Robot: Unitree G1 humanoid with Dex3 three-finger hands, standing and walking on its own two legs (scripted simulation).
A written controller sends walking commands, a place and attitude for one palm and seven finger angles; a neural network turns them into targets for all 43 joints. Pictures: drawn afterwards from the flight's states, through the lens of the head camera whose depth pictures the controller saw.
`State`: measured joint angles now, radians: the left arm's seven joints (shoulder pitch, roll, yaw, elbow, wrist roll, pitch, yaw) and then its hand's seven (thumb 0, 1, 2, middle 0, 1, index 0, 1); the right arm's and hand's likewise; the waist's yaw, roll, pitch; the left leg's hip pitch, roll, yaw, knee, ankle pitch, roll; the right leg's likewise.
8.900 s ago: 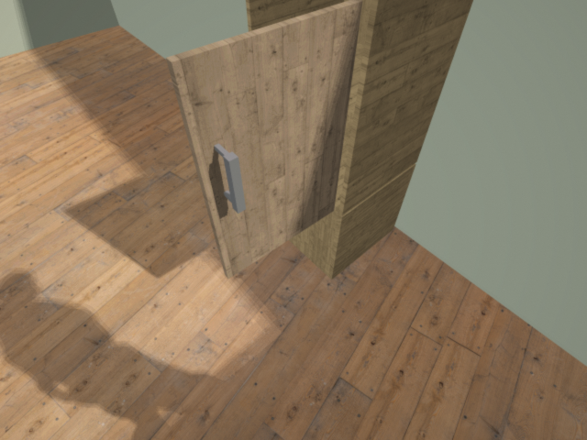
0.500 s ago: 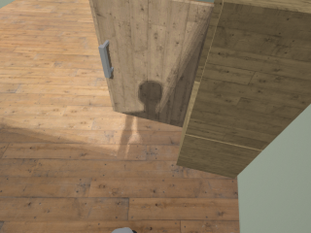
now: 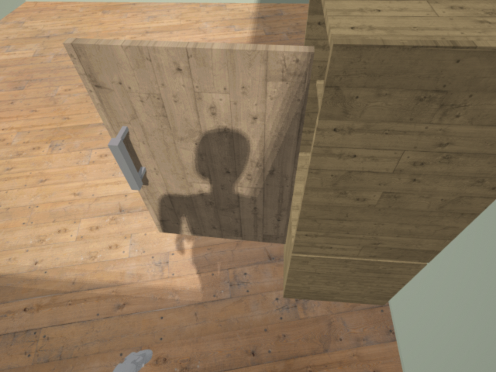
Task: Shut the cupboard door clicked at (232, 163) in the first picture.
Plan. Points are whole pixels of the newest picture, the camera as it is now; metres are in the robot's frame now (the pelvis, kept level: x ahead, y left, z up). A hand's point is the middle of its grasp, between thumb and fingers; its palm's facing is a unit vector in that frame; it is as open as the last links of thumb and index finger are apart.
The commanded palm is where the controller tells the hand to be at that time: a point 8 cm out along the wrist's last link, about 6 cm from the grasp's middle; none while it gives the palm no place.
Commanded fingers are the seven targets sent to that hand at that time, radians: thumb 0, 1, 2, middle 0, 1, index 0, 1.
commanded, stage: come to a stop and stand still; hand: left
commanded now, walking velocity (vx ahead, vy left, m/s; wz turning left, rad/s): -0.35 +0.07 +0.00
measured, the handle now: (130, 159) +0.51 +0.27 +0.02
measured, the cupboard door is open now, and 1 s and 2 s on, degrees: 88 88 88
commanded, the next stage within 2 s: look again from close up in 1.90 s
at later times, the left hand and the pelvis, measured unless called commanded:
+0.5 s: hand out of the picture +0.04 +0.27 -0.18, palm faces +0.02 -0.98 -0.20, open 7.4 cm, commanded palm none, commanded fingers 0.00 0.90 0.90 -0.20 -0.30 -0.20 -0.30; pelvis +0.01 +0.06 +0.01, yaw -2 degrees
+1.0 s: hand out of the picture +0.02 +0.18 -0.18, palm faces -0.01 -0.98 -0.18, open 7.3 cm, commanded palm none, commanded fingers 0.00 0.90 0.90 -0.20 -0.30 -0.20 -0.30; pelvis -0.02 +0.00 +0.00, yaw -1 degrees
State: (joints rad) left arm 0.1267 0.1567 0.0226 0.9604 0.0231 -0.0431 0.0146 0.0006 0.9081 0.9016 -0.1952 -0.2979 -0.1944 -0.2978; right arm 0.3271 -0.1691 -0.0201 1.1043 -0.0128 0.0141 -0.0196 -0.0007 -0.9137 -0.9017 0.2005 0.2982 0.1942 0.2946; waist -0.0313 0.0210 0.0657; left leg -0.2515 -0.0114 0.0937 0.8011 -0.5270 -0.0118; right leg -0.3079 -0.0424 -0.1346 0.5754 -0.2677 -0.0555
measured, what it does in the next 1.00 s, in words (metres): steps on the spot: left foot, then right foot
